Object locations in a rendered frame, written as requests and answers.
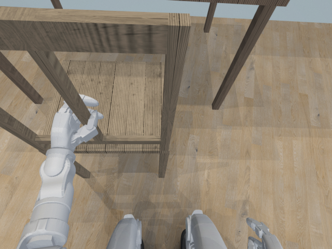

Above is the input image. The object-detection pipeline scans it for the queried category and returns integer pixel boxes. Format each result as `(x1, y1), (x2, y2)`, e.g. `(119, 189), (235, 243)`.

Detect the right robot shin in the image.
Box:
(186, 210), (203, 249)

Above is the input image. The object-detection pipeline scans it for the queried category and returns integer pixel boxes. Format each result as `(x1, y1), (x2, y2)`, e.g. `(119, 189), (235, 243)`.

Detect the chair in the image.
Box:
(0, 7), (191, 178)

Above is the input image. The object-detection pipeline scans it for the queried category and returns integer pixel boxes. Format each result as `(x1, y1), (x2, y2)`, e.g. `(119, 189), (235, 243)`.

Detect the left robot hand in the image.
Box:
(51, 94), (104, 152)

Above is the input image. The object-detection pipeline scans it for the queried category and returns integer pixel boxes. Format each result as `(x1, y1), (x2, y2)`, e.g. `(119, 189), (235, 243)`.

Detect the robot right thigh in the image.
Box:
(185, 214), (227, 249)

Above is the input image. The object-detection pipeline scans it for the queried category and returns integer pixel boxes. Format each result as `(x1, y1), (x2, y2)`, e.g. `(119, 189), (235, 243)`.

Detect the right robot hand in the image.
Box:
(246, 217), (283, 249)

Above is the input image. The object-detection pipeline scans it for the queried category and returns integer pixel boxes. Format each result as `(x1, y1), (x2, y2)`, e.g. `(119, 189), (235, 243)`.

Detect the robot left forearm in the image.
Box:
(16, 147), (76, 249)

